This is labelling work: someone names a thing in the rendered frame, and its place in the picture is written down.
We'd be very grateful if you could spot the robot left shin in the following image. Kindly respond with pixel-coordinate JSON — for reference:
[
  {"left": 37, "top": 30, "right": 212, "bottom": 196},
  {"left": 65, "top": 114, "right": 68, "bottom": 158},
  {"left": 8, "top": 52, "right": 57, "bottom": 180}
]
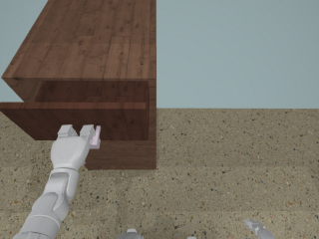
[{"left": 127, "top": 228, "right": 138, "bottom": 233}]

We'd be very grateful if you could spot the handle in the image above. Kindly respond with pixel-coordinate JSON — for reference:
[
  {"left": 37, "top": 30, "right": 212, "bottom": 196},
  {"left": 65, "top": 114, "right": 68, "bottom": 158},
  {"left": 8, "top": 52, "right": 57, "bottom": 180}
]
[{"left": 89, "top": 125, "right": 101, "bottom": 149}]

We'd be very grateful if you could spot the robot right hand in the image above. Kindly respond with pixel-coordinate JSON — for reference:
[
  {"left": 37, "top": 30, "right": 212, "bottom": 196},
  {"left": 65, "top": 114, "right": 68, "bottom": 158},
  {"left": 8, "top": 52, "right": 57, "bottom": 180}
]
[{"left": 244, "top": 218, "right": 275, "bottom": 239}]

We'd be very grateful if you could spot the drawer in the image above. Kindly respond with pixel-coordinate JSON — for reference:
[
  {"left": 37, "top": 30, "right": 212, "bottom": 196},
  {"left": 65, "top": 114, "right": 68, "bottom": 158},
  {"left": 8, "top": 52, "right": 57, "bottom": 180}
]
[{"left": 0, "top": 80, "right": 150, "bottom": 140}]

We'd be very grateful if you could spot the robot left hand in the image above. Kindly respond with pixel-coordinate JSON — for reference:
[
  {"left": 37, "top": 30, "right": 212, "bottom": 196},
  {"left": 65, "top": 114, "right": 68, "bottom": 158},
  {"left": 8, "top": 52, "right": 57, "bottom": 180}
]
[{"left": 50, "top": 124, "right": 96, "bottom": 171}]

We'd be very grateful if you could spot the robot left forearm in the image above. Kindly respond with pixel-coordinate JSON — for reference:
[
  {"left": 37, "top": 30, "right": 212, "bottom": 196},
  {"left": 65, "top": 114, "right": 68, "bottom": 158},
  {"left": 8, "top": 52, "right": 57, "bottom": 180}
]
[{"left": 12, "top": 167, "right": 80, "bottom": 239}]

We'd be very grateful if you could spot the cabinet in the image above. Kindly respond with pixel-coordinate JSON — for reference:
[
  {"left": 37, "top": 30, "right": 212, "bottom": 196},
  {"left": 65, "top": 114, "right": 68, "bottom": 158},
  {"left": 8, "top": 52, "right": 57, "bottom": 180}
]
[{"left": 1, "top": 0, "right": 157, "bottom": 170}]

